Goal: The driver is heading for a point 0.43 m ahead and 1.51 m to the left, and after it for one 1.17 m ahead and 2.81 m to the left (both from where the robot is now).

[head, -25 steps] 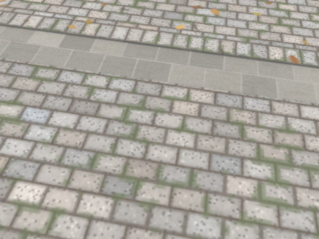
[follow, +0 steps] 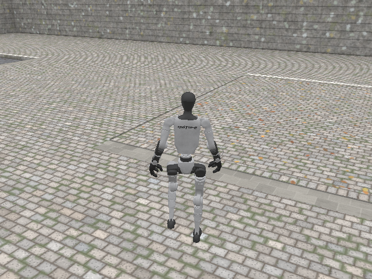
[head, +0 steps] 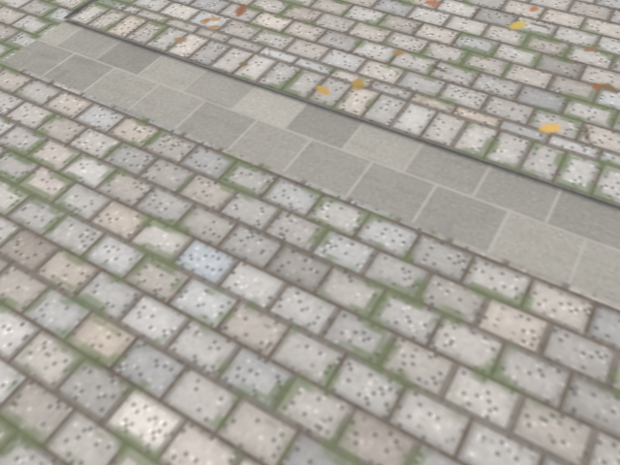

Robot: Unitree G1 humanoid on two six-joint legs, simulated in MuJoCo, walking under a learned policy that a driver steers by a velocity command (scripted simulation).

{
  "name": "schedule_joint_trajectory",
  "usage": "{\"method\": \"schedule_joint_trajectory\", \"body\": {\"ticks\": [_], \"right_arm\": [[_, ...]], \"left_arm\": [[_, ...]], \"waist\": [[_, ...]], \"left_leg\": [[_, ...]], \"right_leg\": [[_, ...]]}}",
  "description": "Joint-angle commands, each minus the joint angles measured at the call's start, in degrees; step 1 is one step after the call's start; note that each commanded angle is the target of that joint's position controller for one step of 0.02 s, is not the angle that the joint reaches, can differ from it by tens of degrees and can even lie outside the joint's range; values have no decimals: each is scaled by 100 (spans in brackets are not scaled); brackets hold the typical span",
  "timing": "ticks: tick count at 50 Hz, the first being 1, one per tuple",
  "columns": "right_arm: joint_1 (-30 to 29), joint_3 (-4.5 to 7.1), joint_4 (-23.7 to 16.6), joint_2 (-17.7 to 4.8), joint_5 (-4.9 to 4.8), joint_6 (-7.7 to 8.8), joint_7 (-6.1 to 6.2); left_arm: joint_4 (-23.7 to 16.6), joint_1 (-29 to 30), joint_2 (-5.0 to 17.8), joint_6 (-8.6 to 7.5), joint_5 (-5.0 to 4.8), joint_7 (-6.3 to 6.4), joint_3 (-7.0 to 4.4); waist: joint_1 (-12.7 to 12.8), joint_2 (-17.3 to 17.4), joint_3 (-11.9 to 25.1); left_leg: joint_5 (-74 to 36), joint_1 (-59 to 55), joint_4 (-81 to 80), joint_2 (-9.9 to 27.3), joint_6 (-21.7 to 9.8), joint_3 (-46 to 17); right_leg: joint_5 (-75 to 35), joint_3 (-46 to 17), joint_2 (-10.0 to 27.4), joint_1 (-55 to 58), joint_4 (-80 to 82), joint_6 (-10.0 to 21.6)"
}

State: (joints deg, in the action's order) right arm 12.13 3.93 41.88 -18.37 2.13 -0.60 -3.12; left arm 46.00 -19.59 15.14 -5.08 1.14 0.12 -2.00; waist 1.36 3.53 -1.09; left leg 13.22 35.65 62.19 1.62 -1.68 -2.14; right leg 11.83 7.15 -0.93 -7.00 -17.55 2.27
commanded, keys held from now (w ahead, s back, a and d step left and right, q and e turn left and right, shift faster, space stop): w+q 1.00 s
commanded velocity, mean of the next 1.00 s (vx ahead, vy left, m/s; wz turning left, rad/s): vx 0.50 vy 0.00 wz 0.60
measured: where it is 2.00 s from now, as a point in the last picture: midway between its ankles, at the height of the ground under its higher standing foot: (240, 393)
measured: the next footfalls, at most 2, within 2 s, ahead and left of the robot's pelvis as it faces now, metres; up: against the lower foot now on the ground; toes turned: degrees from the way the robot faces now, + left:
left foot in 0.26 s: +0.28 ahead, +0.13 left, +0.00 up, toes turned +13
right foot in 0.78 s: +0.63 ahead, +0.08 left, +0.00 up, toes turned +30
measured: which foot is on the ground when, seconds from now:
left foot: up 0.00-0.24, down 0.26-0.80, up 0.82-1.00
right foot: down 0.00-0.28, up 0.30-0.76, down 0.78-1.00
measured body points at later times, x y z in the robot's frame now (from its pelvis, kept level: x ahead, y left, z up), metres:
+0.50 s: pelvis +0.26 +0.08 +0.00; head +0.28 +0.10 +0.44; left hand +0.31 +0.37 -0.12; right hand +0.40 -0.17 -0.12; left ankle +0.24 +0.12 -0.75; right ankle +0.36 -0.08 -0.67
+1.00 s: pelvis +0.53 +0.13 +0.00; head +0.56 +0.13 +0.45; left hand +0.45 +0.41 -0.11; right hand +0.78 -0.04 -0.13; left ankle +0.45 +0.22 -0.66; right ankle +0.59 +0.06 -0.75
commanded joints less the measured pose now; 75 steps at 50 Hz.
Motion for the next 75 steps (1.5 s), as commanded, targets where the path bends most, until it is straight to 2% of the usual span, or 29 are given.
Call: {"method": "schedule_joint_trajectory", "body": {"ticks": [1, 9, 12, 13, 14, 15, 16, 17, 19, 21, 24, 34, 38, 39, 40, 41, 42, 44, 46, 50, 58, 61, 63, 64, 65, 66, 67, 69, 75], "right_arm": [[-318, -23, -494, -93, -10, 36, -69], [-1346, -124, -908, -18, 33, 84, -162], [-276, 9, -636, -224, 96, 135, -40], [741, 132, -302, -448, 149, 180, 45], [1132, 319, -284, -1133, 143, 177, 144], [1122, 395, -456, -1439, -86, 126, 180], [1095, 381, -320, -1306, -150, 93, 229], [861, 298, -234, -989, -168, 110, 278], [407, 167, -236, -587, -194, 182, 304], [309, 122, -266, -483, -203, 286, 266], [605, 173, -133, -624, -192, 351, 249], [1598, 216, 147, -721, -138, 350, 345], [1086, 243, 44, -886, -120, 367, 367], [1006, 219, 57, -827, -171, 404, 316], [1059, 93, -99, -397, -231, 458, 274], [1681, 33, -266, -79, -330, 427, 289], [1598, 67, -54, -517, -109, 335, 346], [985, 68, -31, -455, -73, 278, 247], [887, 58, -31, -354, -3, 162, 140], [413, 12, -230, -202, 2, 47, 6], [-737, -185, -574, 185, -10, 127, -96], [-429, -126, -471, -14, 77, 171, -19], [513, -30, -116, -256, 209, 316, 78], [983, 48, -99, -692, 247, 376, 159], [892, 51, -211, -882, 16, 357, 212], [964, 49, -183, -637, -306, 274, 298], [522, -25, -185, -384, -309, 210, 361], [-80, -184, -104, 2, -216, 164, 420], [-178, -200, 159, 1, -84, 282, 364]], "left_arm": [[-230, 15, 639, -94, -4, -13, -160], [94, -417, 934, 45, 13, 55, -255], [158, -453, 1186, 181, 13, 104, -298], [75, -400, 1149, 205, 15, 105, -276], [-294, -594, 565, 182, -34, 23, -128], [-603, -173, 709, 141, 43, -23, -172], [-744, 452, 845, 123, 60, -41, -197], [-731, 459, 704, 61, -5, -47, -128], [-599, 206, 654, 144, 109, -36, -119], [-529, 18, 615, 333, 198, -77, -121], [-652, 428, 483, 420, 171, -110, -102], [-1254, 2331, 473, 275, 66, -173, -17], [-985, 1227, 768, 181, 30, -62, -129], [-806, 491, 939, 107, 72, 11, -204], [-774, -443, 1359, 68, 195, 122, -302], [-806, -322, 1799, 136, 237, 134, -393], [-825, 23, 1316, 197, 126, 98, -340], [-825, 523, 600, 192, 87, 53, -163], [-670, 473, 526, 119, 62, 60, -132], [-441, 208, 602, -68, -29, -24, -180], [-115, -20, 728, 12, -70, -1, -193], [9, -117, 908, 119, -113, 56, -235], [40, -175, 919, 195, -146, 84, -224], [-166, -434, 607, 210, -105, 79, -132], [-156, -1170, 103, 324, -123, 59, -23], [9, -1069, 417, 486, -115, 95, -59], [-49, -567, 459, 541, -108, 74, -60], [-61, -14, 468, 578, 3, 67, -65], [293, -224, 190, 812, 4, 78, -45]], "waist": [[-71, -861, -117], [153, -858, -333], [-361, -893, 412], [-814, -570, 1000], [-743, 604, 1711], [-781, 793, 2112], [-858, 121, 1371], [-602, -68, 662], [-76, -241, 163], [84, -163, 308], [-1, -163, 170], [-676, 27, -141], [-59, 97, 172], [345, -219, 575], [661, -848, 1470], [196, -2194, 1863], [35, -1338, 1235], [-46, -514, 238], [-140, -928, 51], [-167, -942, 30], [-1, -1044, -68], [-128, -1092, 149], [-554, -575, 685], [-617, 277, 1392], [-106, 833, 2227], [-461, 374, 2722], [-365, 332, 1879], [-89, 127, 571], [116, 151, 583]], "left_leg": [[-595, 593, -420, 184, 71, 10], [-428, -209, -2479, -35, -392, 823], [261, -1699, -2940, -698, -796, 1052], [143, -3139, -3268, -654, -1007, 708], [1038, -5017, -3498, 1029, -1578, -1767], [375, -5501, -4452, 1931, -2125, -4397], [-252, -5160, -4486, 1695, -2004, -3453], [-942, -4313, -4484, 1518, -1838, -2657], [-1953, -3048, -4633, 874, -1444, -1751], [-2381, -2658, -4741, 621, -1434, -1447], [-1966, -2484, -4973, 448, -1417, -1394], [-2478, -3478, -4494, 507, -1167, -1918], [-3395, -2959, -3574, 368, -733, -2065], [-3349, -2625, -2516, -5, -580, -1768], [-1860, -1968, -896, -354, -439, -1292], [1926, -339, 406, -1213, -283, -651], [1575, 128, 940, -621, -322, -624], [723, -56, 686, -237, -249, -457], [567, -269, 468, -44, -159, -318], [109, 114, 343, 56, -93, -208], [-1089, -851, -2366, -209, -61, 584], [-695, -1378, -2939, -410, -301, 557], [-1771, -2728, -3856, -445, -509, 395], [-4548, -4140, -3386, 1016, -796, -969], [-8138, -5031, -2773, 2360, -1626, -2445], [-6832, -4837, -3165, 2243, -1983, -2142], [-4948, -4088, -3725, 1878, -1858, -1872], [-3885, -2782, -4335, 1219, -1305, -1245], [-2242, -1970, -4774, 820, -989, -673]], "right_leg": [[-1744, -686, 1485, 287, 882, 670], [-2956, 239, 1630, 947, 343, 390], [-5103, 591, 1605, 1048, -1730, 278], [-4218, 694, 1467, 248, -3167, 118], [-630, 695, 937, -1906, -5149, -173], [2006, -291, -1, -3272, -6361, -375], [1448, -874, 354, -3842, -6413, -320], [939, -831, 590, -3723, -5958, -289], [783, -861, 828, -2908, -5082, -335], [733, -790, 790, -2493, -4834, -428], [197, -719, 743, -2750, -4251, -535], [-890, -813, 283, -3104, -1989, -464], [-240, -770, -105, -962, -1244, -160], [-343, -898, 85, 154, -890, 0], [990, -2216, 1408, 1483, -672, 284], [1403, -4879, 2692, 2353, 70, 872], [1898, -5033, 2575, 1701, 128, 907], [907, -3262, 2016, 490, 328, 710], [-182, -2194, 1621, 47, 504, 549], [-1424, -1316, 1627, 123, 712, 650], [-3942, 175, 1262, 64, 183, 424], [-4555, 81, 1418, 498, -594, 356], [-3685, 310, 1116, 195, -2236, 135], [-855, 425, 824, -902, -3794, -43], [2959, -196, 159, -1726, -5188, -188], [2569, -804, 212, -1733, -5354, -227], [2272, -784, 328, -2024, -5275, -264], [1614, -806, 512, -1894, -4517, -302], [1052, -722, 320, -872, -3199, -288]]}}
